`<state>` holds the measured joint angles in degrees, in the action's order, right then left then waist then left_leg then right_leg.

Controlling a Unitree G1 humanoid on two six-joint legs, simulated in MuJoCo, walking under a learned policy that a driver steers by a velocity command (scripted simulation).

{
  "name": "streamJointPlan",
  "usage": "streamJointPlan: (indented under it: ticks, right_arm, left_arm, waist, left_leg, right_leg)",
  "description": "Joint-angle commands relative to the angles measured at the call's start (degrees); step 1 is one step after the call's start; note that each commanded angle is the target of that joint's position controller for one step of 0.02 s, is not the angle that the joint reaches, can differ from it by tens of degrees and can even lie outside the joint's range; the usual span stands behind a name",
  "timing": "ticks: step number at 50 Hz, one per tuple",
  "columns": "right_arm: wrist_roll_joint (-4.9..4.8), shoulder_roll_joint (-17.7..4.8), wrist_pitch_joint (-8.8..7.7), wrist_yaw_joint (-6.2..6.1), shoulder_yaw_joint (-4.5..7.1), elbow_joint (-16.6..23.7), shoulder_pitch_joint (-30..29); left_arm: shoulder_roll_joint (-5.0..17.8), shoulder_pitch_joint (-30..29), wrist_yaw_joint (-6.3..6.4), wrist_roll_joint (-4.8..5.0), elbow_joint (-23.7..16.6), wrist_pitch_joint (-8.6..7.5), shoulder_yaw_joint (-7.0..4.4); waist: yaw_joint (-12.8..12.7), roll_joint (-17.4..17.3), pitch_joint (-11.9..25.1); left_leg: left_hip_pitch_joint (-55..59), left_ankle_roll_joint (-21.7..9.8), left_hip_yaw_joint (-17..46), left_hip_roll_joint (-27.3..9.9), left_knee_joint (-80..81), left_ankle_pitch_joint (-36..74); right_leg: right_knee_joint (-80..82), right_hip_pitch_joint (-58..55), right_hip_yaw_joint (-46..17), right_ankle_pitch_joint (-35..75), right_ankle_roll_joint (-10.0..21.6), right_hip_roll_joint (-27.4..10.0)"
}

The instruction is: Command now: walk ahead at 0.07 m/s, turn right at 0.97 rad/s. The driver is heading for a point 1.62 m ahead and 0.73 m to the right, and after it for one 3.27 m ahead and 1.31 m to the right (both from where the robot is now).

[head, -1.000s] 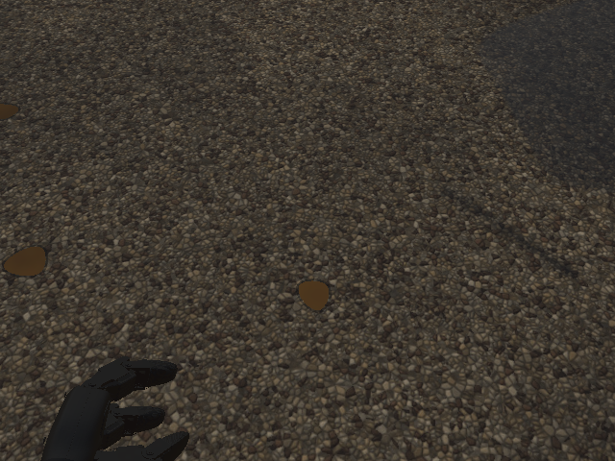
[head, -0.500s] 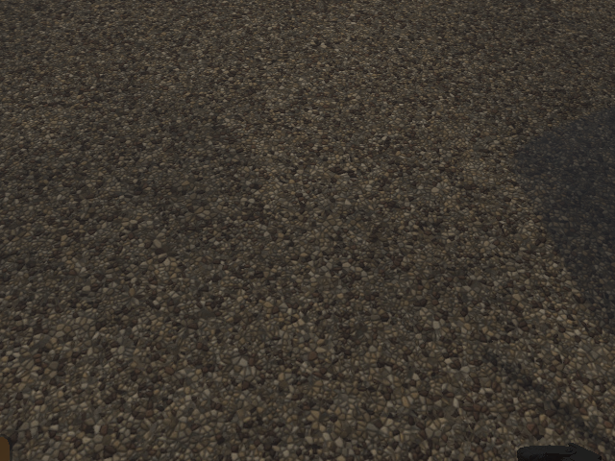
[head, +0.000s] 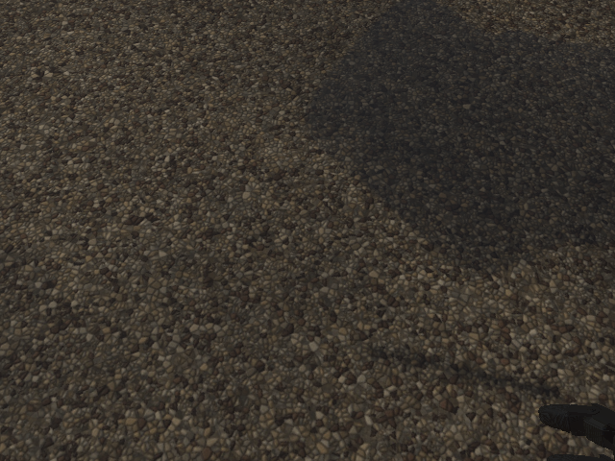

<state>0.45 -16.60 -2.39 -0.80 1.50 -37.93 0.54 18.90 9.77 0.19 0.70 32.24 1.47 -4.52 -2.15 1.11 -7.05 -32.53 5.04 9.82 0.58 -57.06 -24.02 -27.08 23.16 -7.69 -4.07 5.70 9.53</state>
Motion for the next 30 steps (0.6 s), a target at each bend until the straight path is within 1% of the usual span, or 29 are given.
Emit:
streamJointPlan:
  ticks: [1,2,4,6,7,8,9,10,11,12,13,14,15,16,17,18,20,22,24,25,27,28,29,30]
  right_arm:
    - [-0.47,-5.6,0.61,-0.24,2.09,0.7,6.4]
    - [-0.58,-5.5,0.88,-0.15,2.15,0.8,5.6]
    - [-0.60,-5.3,1.09,0.00,2.35,1.4,3.8]
    - [-0.69,-5.8,0.71,0.22,2.89,1.9,3.1]
    - [-0.80,-6.4,0.39,0.35,3.33,1.7,3.9]
    - [-0.87,-6.8,0.07,0.45,3.85,1.0,6.0]
    - [-0.45,-8.7,0.08,0.24,4.64,0.7,7.1]
    - [0.75,-13.0,0.86,-0.33,5.33,2.1,5.7]
    - [2.87,-12.5,0.93,-0.29,5.37,2.3,4.9]
    - [2.52,-9.0,0.94,-0.70,4.61,4.1,1.3]
    - [1.63,-6.8,1.34,-1.33,4.08,4.8,-1.1]
    - [0.81,-6.3,1.79,-1.99,3.84,5.3,-2.0]
    - [0.39,-6.1,2.10,-2.50,3.58,5.4,-2.1]
    - [0.57,-6.1,2.33,-2.88,3.44,5.2,-1.2]
    - [0.86,-6.4,2.53,-3.05,3.52,4.9,0.4]
    - [1.13,-6.8,2.72,-3.10,3.72,4.4,2.2]
    - [1.26,-8.0,3.04,-2.96,4.31,3.6,5.0]
    - [1.01,-9.3,3.21,-2.51,5.01,3.2,5.5]
    - [0.68,-10.4,3.25,-1.89,5.69,3.1,4.5]
    - [0.43,-10.8,3.24,-1.52,5.90,2.9,4.2]
    - [-0.34,-11.0,3.10,-0.71,6.10,2.1,4.7]
    - [-0.95,-10.9,3.00,-0.39,6.08,1.7,4.5]
    - [-1.80,-10.7,3.00,-0.22,6.00,1.3,4.0]
    - [-2.53,-9.1,2.97,-0.07,5.64,0.2,5.9]
  left_arm:
    - [10.9,-2.9,1.88,0.41,-5.2,0.68,-3.73]
    - [10.7,-3.3,2.07,0.53,-5.3,1.09,-3.70]
    - [9.8,-3.5,2.11,0.46,-5.3,1.59,-3.54]
    - [9.0,-3.3,1.88,0.38,-5.3,1.74,-3.45]
    - [8.6,-3.6,1.77,0.42,-5.4,1.76,-3.40]
    - [8.0,-4.4,1.67,0.66,-5.6,1.84,-3.24]
    - [5.6,-2.1,1.45,0.82,-5.3,1.83,-2.58]
    - [2.2,1.9,1.29,0.48,-5.2,1.77,-1.64]
    - [6.9,2.5,0.71,0.45,-6.5,0.87,-2.87]
    - [11.2,2.6,0.53,0.70,-5.0,0.71,-3.99]
    - [11.6,3.0,0.63,0.92,-3.6,1.10,-4.32]
    - [10.3,4.5,1.01,0.50,-2.3,1.70,-4.12]
    - [9.1,5.5,0.92,0.44,-2.1,2.06,-3.69]
    - [8.1,4.9,0.86,0.69,-2.5,2.13,-3.26]
    - [7.1,3.5,0.93,0.98,-3.3,2.06,-2.81]
    - [6.4,1.7,1.03,1.18,-4.0,1.94,-2.43]
    - [5.8,-0.6,0.98,1.07,-5.1,1.86,-2.03]
    - [5.0,-1.0,0.64,0.80,-5.6,1.84,-1.66]
    - [4.1,-0.7,0.22,0.55,-5.5,1.91,-1.31]
    - [3.9,-0.1,0.08,0.40,-5.1,1.97,-1.17]
    - [4.2,1.2,-0.11,0.24,-4.4,2.20,-1.31]
    - [4.1,2.6,-0.25,0.17,-3.8,2.33,-1.41]
    - [3.9,5.6,-0.38,0.09,-2.5,2.40,-1.62]
    - [4.7,9.2,-0.25,0.01,-0.7,2.43,-2.12]
  waist:
    - [3.2,0.6,17.7]
    - [2.9,1.8,17.2]
    - [2.1,4.8,15.4]
    - [1.6,7.4,14.0]
    - [2.1,8.5,13.6]
    - [3.4,8.7,13.3]
    - [2.9,4.4,14.1]
    - [-0.1,-9.2,14.8]
    - [-1.4,-17.7,13.1]
    - [-1.3,-13.8,10.7]
    - [-1.3,-10.7,9.0]
    - [-1.4,-8.5,9.0]
    - [-0.9,-7.7,8.2]
    - [-0.3,-7.0,8.0]
    - [0.8,-7.4,8.0]
    - [2.2,-8.0,8.5]
    - [4.3,-8.7,10.0]
    - [4.7,-9.5,11.2]
    - [4.3,-10.2,11.8]
    - [4.1,-10.2,12.0]
    - [3.5,-10.8,12.3]
    - [2.5,-10.6,12.6]
    - [0.6,-10.1,12.9]
    - [-0.4,-8.4,13.3]
  left_leg:
    - [7.4,1.3,-2.1,3.0,8.0,6.9]
    - [8.3,1.2,-1.9,3.5,10.0,8.7]
    - [10.1,0.7,-1.5,4.1,14.4,10.3]
    - [12.3,-0.1,-0.9,4.3,19.9,10.1]
    - [14.5,-0.7,-0.6,4.0,24.0,11.0]
    - [18.5,-1.6,-1.2,3.1,30.5,15.2]
    - [24.5,-4.3,2.0,-3.2,36.2,17.9]
    - [29.8,-11.1,16.0,-16.7,39.2,19.4]
    - [23.9,-17.6,27.0,-23.2,42.9,15.7]
    - [21.6,-17.9,22.0,-21.2,43.0,10.4]
    - [19.5,-15.5,14.5,-16.7,42.1,7.6]
    - [19.6,-14.0,9.9,-14.1,41.2,9.1]
    - [19.0,-14.4,6.3,-13.5,41.1,12.6]
    - [18.9,-14.6,2.9,-12.8,41.4,15.3]
    - [20.5,-15.1,0.5,-12.4,41.5,16.9]
    - [23.3,-15.8,-0.7,-13.0,41.5,18.1]
    - [27.8,-17.2,-1.7,-15.2,41.6,19.1]
    - [29.2,-17.7,-3.7,-16.9,41.6,19.3]
    - [27.2,-17.2,-7.1,-17.6,41.7,18.9]
    - [25.1,-17.0,-8.4,-17.3,41.5,18.8]
    - [23.9,-16.8,-9.4,-17.7,40.5,19.1]
    - [23.8,-16.3,-9.7,-18.1,39.0,20.5]
    - [22.6,-14.8,-10.9,-17.8,36.2,22.5]
    - [19.0,-11.7,-13.1,-16.4,31.9,21.5]
  right_leg:
    - [4.6,-7.7,-17.5,17.0,8.2,-13.3]
    - [4.7,-6.5,-18.1,11.5,7.1,-12.5]
    - [4.9,-4.5,-19.9,2.2,5.2,-11.3]
    - [3.9,-4.5,-22.8,-2.5,4.1,-10.8]
    - [2.7,-4.6,-24.3,-4.0,3.3,-10.5]
    - [0.5,-3.3,-24.5,-6.4,2.0,-9.2]
    - [-6.0,0.0,-21.2,-18.8,-0.4,-5.8]
    - [-20.0,8.4,-9.9,-32.3,-3.6,1.9]
    - [-32.1,13.4,-5.7,-31.4,-6.0,-0.3]
    - [-38.2,13.8,-3.7,-26.4,-7.6,-4.7]
    - [-41.0,13.6,-2.2,-21.9,-8.5,-5.9]
    - [-45.5,13.7,-0.5,-19.0,-9.4,-6.4]
    - [-49.1,14.2,1.1,-17.5,-10.2,-7.2]
    - [-49.4,14.2,3.3,-16.3,-10.6,-8.2]
    - [-47.4,15.0,4.9,-15.3,-11.0,-9.3]
    - [-44.8,16.2,5.8,-14.9,-11.5,-10.5]
    - [-40.1,16.7,6.3,-15.8,-12.3,-12.7]
    - [-34.9,14.3,6.9,-17.1,-12.2,-14.4]
    - [-28.9,9.1,8.5,-18.0,-11.2,-15.0]
    - [-25.5,5.1,9.4,-18.7,-10.4,-14.4]
    - [-18.8,0.0,10.9,-19.3,-8.7,-12.8]
    - [-13.8,-2.7,11.3,-18.0,-7.5,-12.1]
    - [-6.3,-7.3,12.2,-13.9,-5.9,-10.9]
    - [0.6,-14.1,11.9,-9.7,-3.8,-9.4]
